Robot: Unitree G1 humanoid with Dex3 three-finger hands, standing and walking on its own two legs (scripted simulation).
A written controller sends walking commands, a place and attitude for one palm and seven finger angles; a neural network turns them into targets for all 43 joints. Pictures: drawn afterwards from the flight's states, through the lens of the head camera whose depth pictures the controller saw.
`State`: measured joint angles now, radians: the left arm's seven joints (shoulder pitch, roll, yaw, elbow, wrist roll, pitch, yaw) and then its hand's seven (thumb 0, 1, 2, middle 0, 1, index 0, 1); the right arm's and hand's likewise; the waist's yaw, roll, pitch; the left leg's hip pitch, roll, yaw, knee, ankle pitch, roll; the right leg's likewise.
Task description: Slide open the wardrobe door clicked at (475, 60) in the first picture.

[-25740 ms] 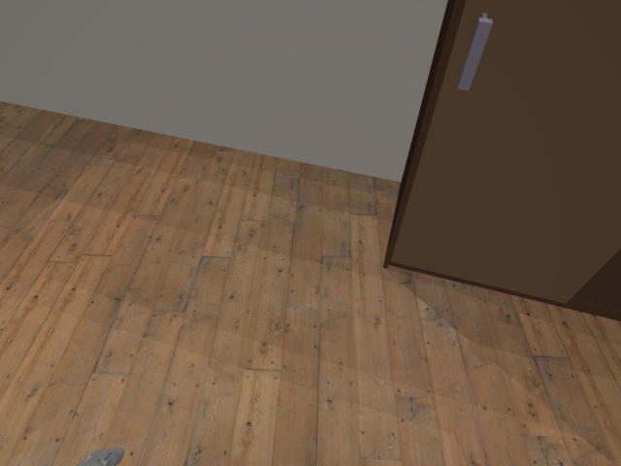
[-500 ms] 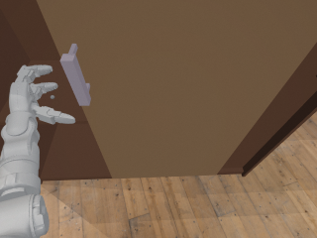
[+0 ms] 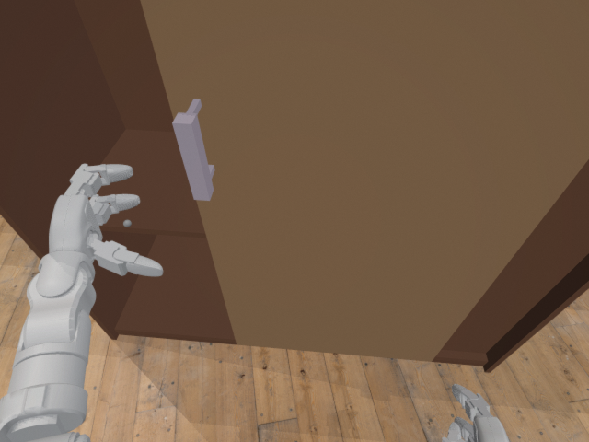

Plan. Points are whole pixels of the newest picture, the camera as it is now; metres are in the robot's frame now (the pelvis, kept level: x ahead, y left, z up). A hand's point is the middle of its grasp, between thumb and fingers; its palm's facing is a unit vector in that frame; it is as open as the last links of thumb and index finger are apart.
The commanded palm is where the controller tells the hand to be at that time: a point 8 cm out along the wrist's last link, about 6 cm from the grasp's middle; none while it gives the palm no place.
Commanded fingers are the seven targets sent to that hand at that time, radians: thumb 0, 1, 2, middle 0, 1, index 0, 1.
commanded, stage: draw the hand back to the body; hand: left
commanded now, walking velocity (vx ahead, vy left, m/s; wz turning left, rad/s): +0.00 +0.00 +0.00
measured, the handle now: (199, 150) +0.50 +0.19 +0.13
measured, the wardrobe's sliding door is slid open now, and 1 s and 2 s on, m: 0.44 0.44 0.44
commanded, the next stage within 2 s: step back with the hand held close in 1.62 s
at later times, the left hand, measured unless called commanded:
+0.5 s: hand (99, 261) +0.28 +0.25 +0.14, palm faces +0.05 -1.00 -0.03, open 14.7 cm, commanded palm +0.24 +0.30 +0.15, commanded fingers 0.00 -0.41 0.27 -0.25 -1.07 -0.25 -1.07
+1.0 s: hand (56, 285) +0.23 +0.26 +0.16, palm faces +0.46 -0.84 -0.30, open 11.2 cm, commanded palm +0.18 +0.30 +0.17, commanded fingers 0.00 0.50 0.71 -0.21 -0.53 -0.21 -0.53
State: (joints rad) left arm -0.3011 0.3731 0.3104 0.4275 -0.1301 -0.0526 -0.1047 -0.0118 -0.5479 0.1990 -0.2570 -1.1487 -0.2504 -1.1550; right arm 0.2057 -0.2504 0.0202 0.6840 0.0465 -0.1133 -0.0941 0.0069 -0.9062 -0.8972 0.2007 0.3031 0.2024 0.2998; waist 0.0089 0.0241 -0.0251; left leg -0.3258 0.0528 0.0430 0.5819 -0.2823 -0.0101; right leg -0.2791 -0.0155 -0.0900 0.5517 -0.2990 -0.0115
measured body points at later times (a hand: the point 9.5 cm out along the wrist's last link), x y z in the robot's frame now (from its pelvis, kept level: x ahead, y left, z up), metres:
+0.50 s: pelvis -0.01 +0.00 +0.00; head -0.03 -0.02 +0.45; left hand +0.27 +0.30 +0.14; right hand +0.15 -0.26 -0.08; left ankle +0.01 +0.12 -0.73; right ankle -0.01 -0.11 -0.73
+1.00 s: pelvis +0.00 +0.00 +0.01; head -0.02 -0.01 +0.46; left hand +0.20 +0.31 +0.18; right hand +0.19 -0.22 -0.07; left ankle +0.01 +0.13 -0.73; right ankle -0.01 -0.11 -0.73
